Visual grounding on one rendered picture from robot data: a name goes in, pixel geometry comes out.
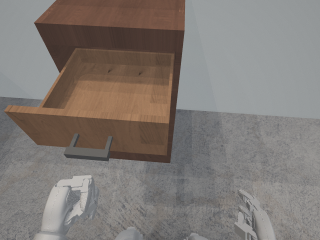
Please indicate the cabinet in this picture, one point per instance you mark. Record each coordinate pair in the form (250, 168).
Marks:
(156, 26)

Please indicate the right robot hand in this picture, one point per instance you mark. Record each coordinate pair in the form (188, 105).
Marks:
(258, 225)

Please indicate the handle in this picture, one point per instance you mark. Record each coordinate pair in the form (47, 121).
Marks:
(88, 153)

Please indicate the drawer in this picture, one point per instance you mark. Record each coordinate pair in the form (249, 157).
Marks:
(101, 93)

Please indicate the left robot hand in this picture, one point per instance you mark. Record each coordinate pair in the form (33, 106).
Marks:
(78, 193)

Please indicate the robot left thigh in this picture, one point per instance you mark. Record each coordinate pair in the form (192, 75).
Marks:
(129, 234)

